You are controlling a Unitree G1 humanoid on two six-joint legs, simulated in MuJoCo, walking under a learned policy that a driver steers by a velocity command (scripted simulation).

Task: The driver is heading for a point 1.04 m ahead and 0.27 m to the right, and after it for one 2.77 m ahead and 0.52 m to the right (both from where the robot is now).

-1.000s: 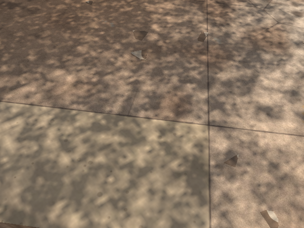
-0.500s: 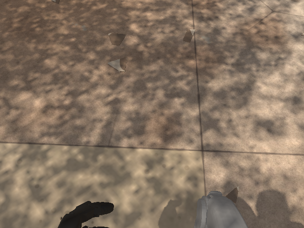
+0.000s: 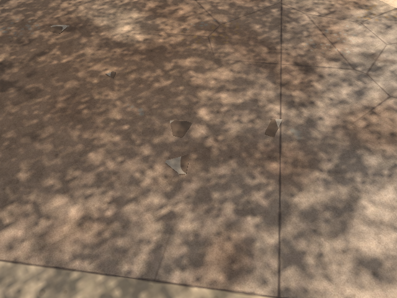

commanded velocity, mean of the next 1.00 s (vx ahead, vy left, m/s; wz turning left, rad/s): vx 0.02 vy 0.00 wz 0.00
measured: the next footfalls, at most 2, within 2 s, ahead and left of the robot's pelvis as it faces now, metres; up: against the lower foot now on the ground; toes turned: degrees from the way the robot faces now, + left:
left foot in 0.10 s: +0.09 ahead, +0.18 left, +0.00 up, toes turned +0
left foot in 1.22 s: +0.11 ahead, +0.21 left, +0.00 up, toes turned +1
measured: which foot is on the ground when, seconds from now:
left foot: up 0.00-0.08, down 0.10-0.96, up 0.98-1.00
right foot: down 0.00-1.00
